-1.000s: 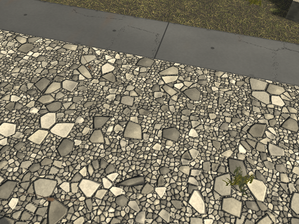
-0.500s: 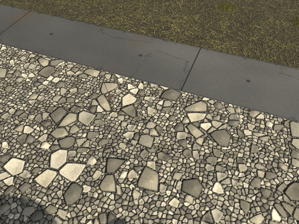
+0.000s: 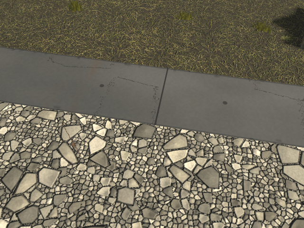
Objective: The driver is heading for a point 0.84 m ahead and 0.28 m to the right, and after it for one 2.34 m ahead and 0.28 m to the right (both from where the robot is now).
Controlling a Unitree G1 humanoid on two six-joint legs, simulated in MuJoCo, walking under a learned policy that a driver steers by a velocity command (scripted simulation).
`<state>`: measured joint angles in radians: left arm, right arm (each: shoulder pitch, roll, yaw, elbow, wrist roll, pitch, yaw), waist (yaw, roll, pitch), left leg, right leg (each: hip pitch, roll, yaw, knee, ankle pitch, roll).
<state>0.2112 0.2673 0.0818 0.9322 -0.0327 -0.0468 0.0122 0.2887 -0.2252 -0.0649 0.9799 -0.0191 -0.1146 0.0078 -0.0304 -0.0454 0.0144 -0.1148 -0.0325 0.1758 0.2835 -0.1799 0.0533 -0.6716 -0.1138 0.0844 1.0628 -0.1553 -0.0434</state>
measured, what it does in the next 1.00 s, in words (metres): walks ahead, turning right: right foot, then left foot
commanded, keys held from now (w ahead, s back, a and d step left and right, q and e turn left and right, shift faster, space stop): w+e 0.48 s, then s+e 0.28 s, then s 0.12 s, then no key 0.12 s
